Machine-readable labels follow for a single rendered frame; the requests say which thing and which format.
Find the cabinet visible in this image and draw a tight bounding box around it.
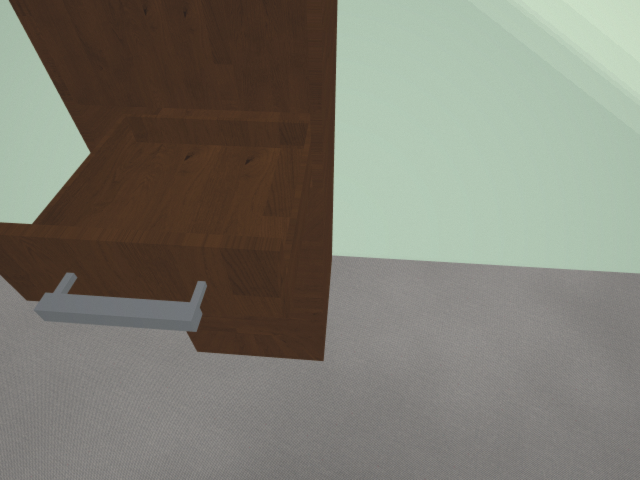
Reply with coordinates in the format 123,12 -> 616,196
9,0 -> 338,361

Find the handle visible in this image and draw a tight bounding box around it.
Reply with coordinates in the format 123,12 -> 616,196
34,272 -> 207,332

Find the drawer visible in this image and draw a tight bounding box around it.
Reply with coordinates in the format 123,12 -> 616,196
0,114 -> 312,319

